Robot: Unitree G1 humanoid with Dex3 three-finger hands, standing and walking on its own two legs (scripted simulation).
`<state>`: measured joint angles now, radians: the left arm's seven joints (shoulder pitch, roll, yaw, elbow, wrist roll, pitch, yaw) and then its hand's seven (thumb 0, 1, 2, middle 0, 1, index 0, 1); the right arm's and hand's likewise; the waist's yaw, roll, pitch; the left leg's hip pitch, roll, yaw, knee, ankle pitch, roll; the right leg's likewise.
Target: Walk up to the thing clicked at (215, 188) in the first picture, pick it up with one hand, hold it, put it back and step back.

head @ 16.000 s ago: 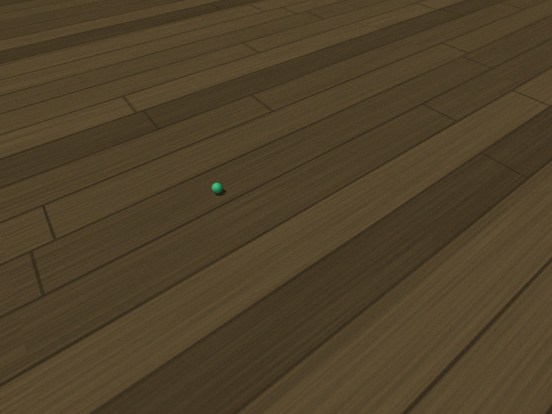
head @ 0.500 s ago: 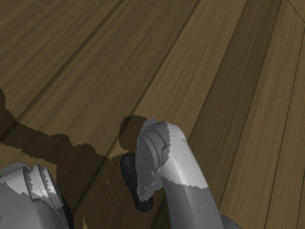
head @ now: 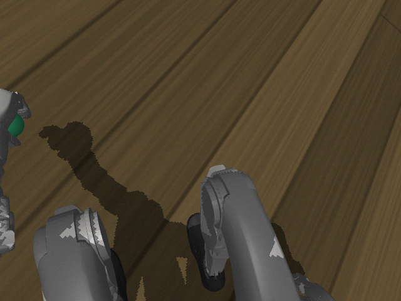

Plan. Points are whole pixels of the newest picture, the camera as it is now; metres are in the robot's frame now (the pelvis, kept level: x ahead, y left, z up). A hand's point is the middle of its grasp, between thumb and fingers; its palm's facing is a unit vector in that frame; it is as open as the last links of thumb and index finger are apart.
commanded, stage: settle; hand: left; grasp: from above
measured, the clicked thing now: (6, 124) +0.51 +0.28 -0.18
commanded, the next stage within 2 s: lift in 0.04 s
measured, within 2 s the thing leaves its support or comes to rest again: neither
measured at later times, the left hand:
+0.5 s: hand out of the picture +0.45 +0.30 -0.08, palm faces -0.45 -0.07 -0.89, open 7.4 cm
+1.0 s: hand out of the picture +0.38 +0.29 +0.11, palm faces -0.40 -0.11 -0.91, open 7.5 cm
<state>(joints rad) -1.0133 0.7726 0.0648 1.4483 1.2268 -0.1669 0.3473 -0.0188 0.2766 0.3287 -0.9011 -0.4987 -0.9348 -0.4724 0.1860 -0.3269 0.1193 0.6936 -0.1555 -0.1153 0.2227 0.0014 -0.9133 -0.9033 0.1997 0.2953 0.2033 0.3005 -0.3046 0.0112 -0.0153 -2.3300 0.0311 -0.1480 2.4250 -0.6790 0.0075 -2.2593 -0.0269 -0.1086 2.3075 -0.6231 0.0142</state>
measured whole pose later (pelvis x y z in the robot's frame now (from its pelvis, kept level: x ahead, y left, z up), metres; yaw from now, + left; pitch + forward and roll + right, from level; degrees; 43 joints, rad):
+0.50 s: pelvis +0.00 +0.00 +0.05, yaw +3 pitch +35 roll -7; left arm -0.87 0.66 0.01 1.18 1.14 -0.12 0.18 -0.02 0.28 0.36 -0.88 -0.50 -0.92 -0.48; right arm 0.21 -0.30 0.02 0.69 -0.08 -0.02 0.15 0.00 -0.92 -0.91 0.20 0.30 0.20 0.30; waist -0.21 0.04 -0.13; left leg -2.20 0.03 -0.09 2.25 -0.67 0.02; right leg -2.15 -0.04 -0.07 2.17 -0.64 0.02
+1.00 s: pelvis +0.00 +0.00 +0.19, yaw +6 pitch +29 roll -4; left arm -0.53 0.53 -0.08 0.78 1.00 -0.01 0.09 -0.01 0.29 0.46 -0.80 -0.59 -0.85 -0.57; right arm 0.17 -0.25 -0.02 0.65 0.01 0.03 0.02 0.01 -0.92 -0.90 0.20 0.30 0.21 0.30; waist -0.11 0.05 -0.19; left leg -1.70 0.04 -0.05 1.81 -0.61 0.01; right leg -1.67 -0.03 -0.05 1.75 -0.58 0.02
